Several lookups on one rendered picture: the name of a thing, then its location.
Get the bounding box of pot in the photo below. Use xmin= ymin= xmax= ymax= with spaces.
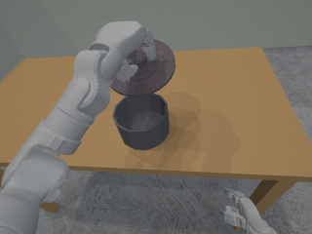
xmin=112 ymin=93 xmax=170 ymax=150

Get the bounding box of robot right forearm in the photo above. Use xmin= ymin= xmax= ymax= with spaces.
xmin=245 ymin=216 xmax=277 ymax=234

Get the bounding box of robot right hand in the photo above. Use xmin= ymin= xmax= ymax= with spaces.
xmin=223 ymin=188 xmax=261 ymax=234

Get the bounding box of lid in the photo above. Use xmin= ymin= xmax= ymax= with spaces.
xmin=110 ymin=39 xmax=176 ymax=98

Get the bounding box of knob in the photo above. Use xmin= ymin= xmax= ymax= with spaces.
xmin=128 ymin=50 xmax=147 ymax=68

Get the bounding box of table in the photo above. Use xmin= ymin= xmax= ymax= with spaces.
xmin=0 ymin=47 xmax=312 ymax=230

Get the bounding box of robot left hand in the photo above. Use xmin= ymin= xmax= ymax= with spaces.
xmin=95 ymin=20 xmax=156 ymax=81

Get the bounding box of left robot upper arm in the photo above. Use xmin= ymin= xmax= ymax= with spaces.
xmin=0 ymin=146 xmax=69 ymax=234

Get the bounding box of robot left forearm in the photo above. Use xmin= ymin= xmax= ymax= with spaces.
xmin=1 ymin=40 xmax=123 ymax=188

